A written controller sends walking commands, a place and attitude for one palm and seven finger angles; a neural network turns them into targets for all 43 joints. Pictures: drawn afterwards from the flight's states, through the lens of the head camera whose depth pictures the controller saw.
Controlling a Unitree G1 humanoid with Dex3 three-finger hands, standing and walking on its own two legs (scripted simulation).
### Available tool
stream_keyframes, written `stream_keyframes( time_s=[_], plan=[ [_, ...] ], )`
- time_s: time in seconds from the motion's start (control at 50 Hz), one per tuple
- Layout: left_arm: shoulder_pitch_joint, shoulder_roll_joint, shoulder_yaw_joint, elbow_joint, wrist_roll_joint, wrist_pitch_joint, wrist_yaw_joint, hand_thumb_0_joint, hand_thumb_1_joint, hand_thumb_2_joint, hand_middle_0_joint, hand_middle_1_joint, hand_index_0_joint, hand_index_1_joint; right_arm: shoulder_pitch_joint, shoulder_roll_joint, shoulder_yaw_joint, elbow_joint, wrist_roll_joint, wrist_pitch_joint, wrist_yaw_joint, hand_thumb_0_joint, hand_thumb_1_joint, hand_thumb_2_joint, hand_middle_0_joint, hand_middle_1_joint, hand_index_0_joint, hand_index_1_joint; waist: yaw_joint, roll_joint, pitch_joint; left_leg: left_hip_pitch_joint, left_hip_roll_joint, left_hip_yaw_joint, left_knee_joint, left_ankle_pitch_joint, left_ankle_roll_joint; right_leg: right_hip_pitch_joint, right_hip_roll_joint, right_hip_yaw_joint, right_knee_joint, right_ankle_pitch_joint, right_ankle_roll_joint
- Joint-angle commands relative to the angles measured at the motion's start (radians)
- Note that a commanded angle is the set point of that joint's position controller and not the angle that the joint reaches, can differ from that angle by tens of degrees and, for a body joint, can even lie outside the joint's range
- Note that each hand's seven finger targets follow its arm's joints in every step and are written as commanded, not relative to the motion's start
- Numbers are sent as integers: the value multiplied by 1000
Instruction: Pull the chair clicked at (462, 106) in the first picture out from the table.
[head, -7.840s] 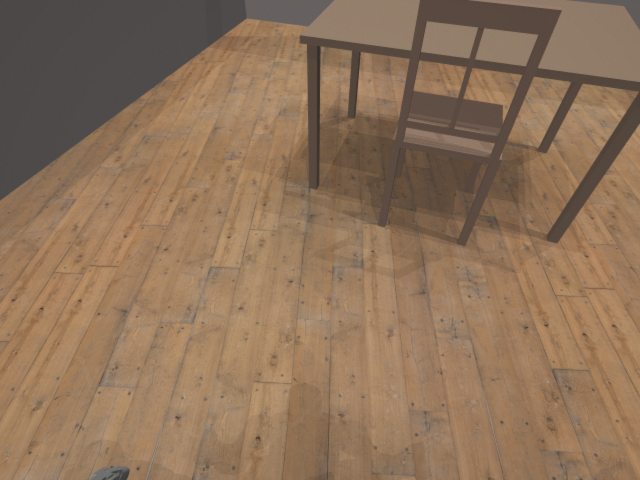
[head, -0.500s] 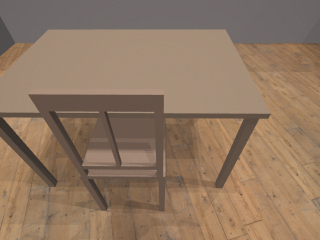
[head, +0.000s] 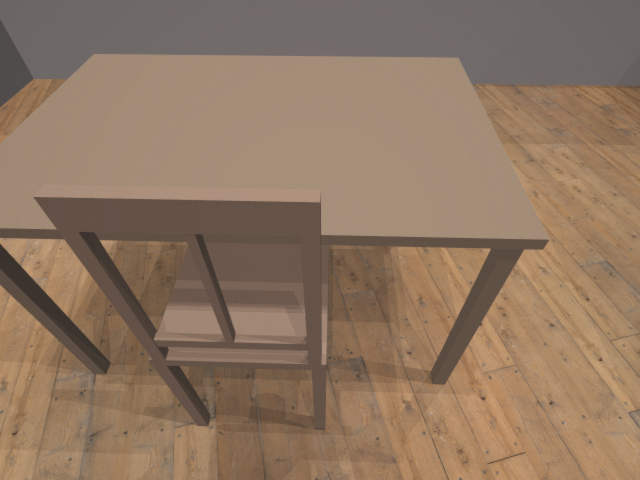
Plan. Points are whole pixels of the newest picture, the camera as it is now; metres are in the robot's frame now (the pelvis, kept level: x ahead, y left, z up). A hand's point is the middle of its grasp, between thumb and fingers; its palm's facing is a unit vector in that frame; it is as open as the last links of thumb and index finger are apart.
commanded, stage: come to a stop and stand still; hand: left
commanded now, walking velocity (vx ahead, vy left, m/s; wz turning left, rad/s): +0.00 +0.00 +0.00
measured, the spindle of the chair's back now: (214, 292) +0.42 +0.21 -0.07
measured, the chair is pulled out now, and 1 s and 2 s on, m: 0.00 0.00 0.00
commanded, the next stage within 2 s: look again from close up in 0.26 s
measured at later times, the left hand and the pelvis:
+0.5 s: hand out of the picture +0.00 +0.19 -0.17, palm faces +0.02 -0.97 -0.24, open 7.4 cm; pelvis +0.00 +0.01 +0.00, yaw +0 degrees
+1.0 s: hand out of the picture +0.05 +0.23 -0.17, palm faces -0.04 -0.97 -0.24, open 7.4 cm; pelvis +0.00 +0.05 +0.00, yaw -2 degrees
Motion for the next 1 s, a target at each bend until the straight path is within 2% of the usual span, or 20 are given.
stream_keyframes(
  time_s=[0.0, 0.12, 0.24, 0.32, 0.34, 0.36, 0.38, 0.42, 0.44, 0.46, 0.52, 0.54, 0.6, 0.62, 0.64, 0.68, 0.72, 0.74, 0.86, 0.98],
  plan=[
    [102, 106, 16, -5, -2, -6, 9, 0, 900, 900, -200, -300, -200, -300, 59, -66, -4, -28, 0, -18, -2, 0, -900, -900, 200, 300, 200, 300, -6, -38, 65, 99, 43, -51, -8, 278, 59, -140, -127, 99, -82, 490, 38],
    [101, 118, 16, -5, -2, -7, 7, 0, 900, 900, -200, -300, -200, -300, 33, -83, -2, -41, 0, -20, -2, 0, -900, -900, 200, 300, 200, 300, -3, -31, 46, 126, 45, -49, -12, 307, 61, -124, -131, 97, -83, 519, 39],
    [92, 133, 15, -10, -2, -5, 6, 0, 900, 900, -200, -300, -200, -300, 14, -93, 0, -46, 2, -17, -1, 0, -900, -900, 200, 300, 200, 300, 0, -38, 72, 109, 42, -49, -24, 277, 61, -118, -129, 97, -100, 499, 45],
    [90, 136, 16, -12, -3, -7, 5, 0, 900, 900, -200, -300, -200, -300, 16, -99, 1, -48, 0, -20, 0, 0, -900, -900, 200, 300, 200, 300, -2, -34, 47, 128, 44, -55, -28, 307, 61, -107, -132, 94, -93, 499, 38],
    [-12, 283, -6, -110, -5, -39, 0, 0, 900, 900, -200, -300, -200, -300, -47, -179, -3, -154, -8, -28, 15, 0, -900, -900, 200, 300, 200, 300, -40, 175, 180, 110, -20, -60, 6, 323, 96, -244, -75, 76, -45, 479, 33],
    [26, 232, 21, -124, 1, -31, 5, 0, 900, 900, -200, -300, -200, -300, -10, -148, -32, -154, -17, -38, 24, 0, -900, -900, 200, 300, 200, 300, 1, 163, 138, 26, 34, -71, 43, 198, 85, -264, -118, 125, -42, 222, 22],
    [25, 219, 14, -120, 2, -36, 4, 0, 900, 900, -200, -300, -200, -300, -33, -132, -28, -163, -15, -39, 27, 0, -900, -900, 200, 300, 200, 300, -4, 97, 75, 35, 27, -86, 66, 162, 85, -233, -127, 145, -57, 269, 4],
    [29, 192, 13, -118, 3, -46, 9, 0, 900, 900, -200, -300, -200, -300, -34, -116, -25, -182, -10, -38, 29, 0, -900, -900, 200, 300, 200, 300, -8, -96, 9, 20, 13, -71, 109, 127, 81, -165, -149, 155, -49, 497, 10],
    [30, 201, 13, -124, 3, -43, 10, 0, 900, 900, -200, -300, -200, -300, -23, -124, -23, -191, -13, -38, 31, 0, -900, -900, 200, 300, 200, 300, -8, -155, -25, 20, 8, -54, 107, 120, 81, -126, -156, 151, -20, 606, 16],
    [31, 198, 14, -129, 2, -43, 12, 0, 900, 900, -200, -300, -200, -300, -24, -126, -23, -190, -12, -38, 31, 0, -900, -900, 200, 300, 200, 300, -7, -173, -30, 8, 0, -51, 118, 115, 82, -107, -158, 138, 0, 672, 20],
    [9, 208, 23, -152, 3, -33, 15, 0, 900, 900, -200, -300, -200, -300, -32, -140, -30, -186, -11, -32, 29, 0, -900, -900, 200, 300, 200, 300, -13, -91, -8, 16, 3, -49, 115, 168, 86, -129, -148, 114, 32, 641, 21],
    [6, 215, 20, -161, 5, -26, 14, 0, 900, 900, -200, -300, -200, -300, -36, -147, -27, -187, -12, -31, 30, 0, -900, -900, 200, 300, 200, 300, -4, -62, -5, 32, 9, -41, 111, 210, 87, -139, -142, 118, 40, 613, 23],
    [-13, 222, 24, -177, 6, -19, 15, 0, 900, 900, -200, -300, -200, -300, -53, -164, -35, -188, -9, -25, 29, 0, -900, -900, 200, 300, 200, 300, -8, -33, 16, 40, 23, -63, 99, 238, 92, -178, -125, 107, 39, 463, 25],
    [-18, 221, 25, -182, 5, -16, 14, 0, 900, 900, -200, -300, -200, -300, -61, -168, -35, -188, -8, -24, 30, 0, -900, -900, 200, 300, 200, 300, -5, -45, 28, 34, 27, -73, 88, 229, 93, -190, -122, 104, 33, 407, 26],
    [-24, 226, 21, -187, 7, -11, 12, 0, 900, 900, -200, -300, -200, -300, -67, -179, -34, -189, -11, -23, 31, 0, -900, -900, 200, 300, 200, 300, 1, -25, 29, 48, 33, -70, 81, 240, 95, -199, -118, 108, 31, 367, 26],
    [-26, 228, 22, -192, 8, -13, 11, 0, 900, 900, -200, -300, -200, -300, -70, -180, -37, -189, -9, -25, 31, 0, -900, -900, 200, 300, 200, 300, -2, -36, 3, 67, 37, -80, 78, 262, 97, -197, -116, 109, 33, 351, 30],
    [-38, 230, 23, -199, 7, -12, 11, 0, 900, 900, -200, -300, -200, -300, -68, -187, -38, -186, -8, -28, 30, 0, -900, -900, 200, 300, 200, 300, -3, -15, -15, 82, 46, -88, 63, 295, 100, -193, -112, 98, 41, 317, 34],
    [-36, 232, 20, -202, 8, -9, 10, 0, 900, 900, -200, -300, -200, -300, -79, -192, -37, -186, -9, -29, 31, 0, -900, -900, 200, 300, 200, 300, 6, 0, -15, 96, 50, -90, 61, 311, 103, -199, -111, 103, 36, 306, 36],
    [-43, 238, 16, -201, 9, -8, 7, 0, 900, 900, -200, -300, -200, -300, -89, -193, -34, -180, -7, -30, 32, 0, -900, -900, 200, 300, 200, 300, 5, -2, -16, 109, 54, -95, 29, 293, 104, -203, -114, 106, 13, 258, 44],
    [-49, 239, 10, -186, 10, -6, 2, 0, 900, 900, -200, -300, -200, -300, -87, -195, -30, -168, -6, -29, 35, 0, -900, -900, 200, 300, 200, 300, -1, -3, 9, 99, 51, -101, -16, 191, 101, -220, -118, 109, -13, 191, 46]
  ],
)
